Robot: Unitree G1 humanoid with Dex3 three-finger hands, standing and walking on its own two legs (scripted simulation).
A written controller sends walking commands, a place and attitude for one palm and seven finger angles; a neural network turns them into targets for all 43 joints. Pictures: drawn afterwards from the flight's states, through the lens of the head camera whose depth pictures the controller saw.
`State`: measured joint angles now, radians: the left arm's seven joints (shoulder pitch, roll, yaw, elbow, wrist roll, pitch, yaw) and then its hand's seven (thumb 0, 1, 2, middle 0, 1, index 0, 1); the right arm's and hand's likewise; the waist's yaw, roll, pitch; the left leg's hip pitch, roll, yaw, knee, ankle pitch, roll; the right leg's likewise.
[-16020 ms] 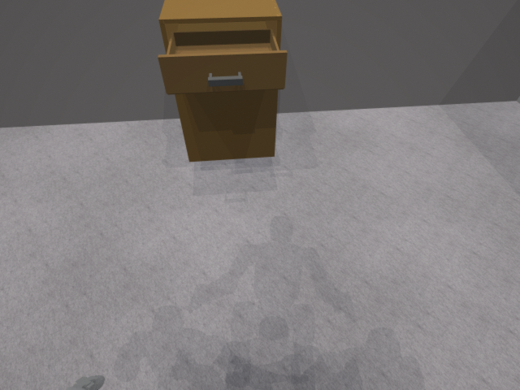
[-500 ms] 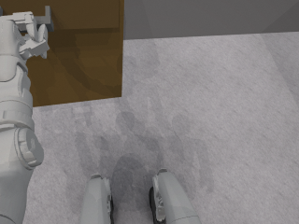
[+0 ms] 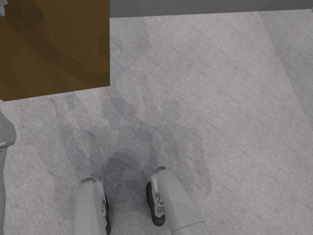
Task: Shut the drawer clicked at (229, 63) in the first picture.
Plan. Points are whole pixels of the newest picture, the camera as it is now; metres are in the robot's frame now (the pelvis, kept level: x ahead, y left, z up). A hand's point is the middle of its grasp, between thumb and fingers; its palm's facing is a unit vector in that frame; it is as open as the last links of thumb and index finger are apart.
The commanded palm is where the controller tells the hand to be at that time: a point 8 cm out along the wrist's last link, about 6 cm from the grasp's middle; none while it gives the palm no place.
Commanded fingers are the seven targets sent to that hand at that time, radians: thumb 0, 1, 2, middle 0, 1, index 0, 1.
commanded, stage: push the drawer shut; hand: left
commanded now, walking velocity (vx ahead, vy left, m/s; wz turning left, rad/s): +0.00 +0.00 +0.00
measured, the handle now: out of the picture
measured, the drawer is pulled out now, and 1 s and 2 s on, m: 0.00 0.00 0.00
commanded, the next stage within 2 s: pull the fist back off the drawer in 0.22 s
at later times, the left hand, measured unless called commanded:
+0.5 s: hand out of the picture +0.61 +0.23 +0.08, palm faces +0.10 -0.99 -0.05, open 3.3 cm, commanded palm +0.63 +0.22 +0.08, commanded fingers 0.00 0.90 0.90 -1.40 -1.60 -1.40 -1.60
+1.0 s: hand out of the picture +0.60 +0.22 +0.08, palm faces +0.13 -0.99 -0.03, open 3.1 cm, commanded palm +0.58 +0.23 +0.08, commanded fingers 0.00 0.90 0.90 -1.40 -1.60 -1.40 -1.60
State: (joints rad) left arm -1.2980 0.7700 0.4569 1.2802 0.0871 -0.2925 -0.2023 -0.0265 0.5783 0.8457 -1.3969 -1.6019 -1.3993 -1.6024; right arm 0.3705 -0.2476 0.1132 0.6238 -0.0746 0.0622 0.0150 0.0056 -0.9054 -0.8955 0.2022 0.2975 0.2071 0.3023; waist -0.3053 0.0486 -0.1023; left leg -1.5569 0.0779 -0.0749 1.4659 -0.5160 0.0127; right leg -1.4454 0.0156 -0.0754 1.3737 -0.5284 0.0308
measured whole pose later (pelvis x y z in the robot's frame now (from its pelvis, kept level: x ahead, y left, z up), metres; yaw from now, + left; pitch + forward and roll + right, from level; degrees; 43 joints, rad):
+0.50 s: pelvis -0.01 +0.00 -0.01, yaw +0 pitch +35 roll -9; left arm -1.39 0.83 0.38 1.29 0.10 -0.22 -0.19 -0.02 0.48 0.83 -1.40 -1.60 -1.40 -1.60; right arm 0.37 -0.24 0.14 0.63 -0.08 0.02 0.00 0.00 -0.91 -0.90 0.20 0.30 0.21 0.30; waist -0.34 0.04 -0.10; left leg -1.61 0.07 -0.10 1.48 -0.49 0.01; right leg -1.48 0.02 -0.10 1.38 -0.51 0.03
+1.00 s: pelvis +0.01 +0.00 +0.02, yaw +0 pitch +33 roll -7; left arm -1.11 0.65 0.48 1.13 0.03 -0.27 -0.14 0.01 0.81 0.88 -1.40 -1.60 -1.40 -1.60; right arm 0.38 -0.24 0.09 0.61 -0.07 0.05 0.05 0.01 -0.91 -0.90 0.20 0.30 0.21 0.30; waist -0.27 0.06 -0.11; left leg -1.45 0.09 -0.05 1.39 -0.52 0.01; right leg -1.35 0.03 -0.06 1.30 -0.52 0.03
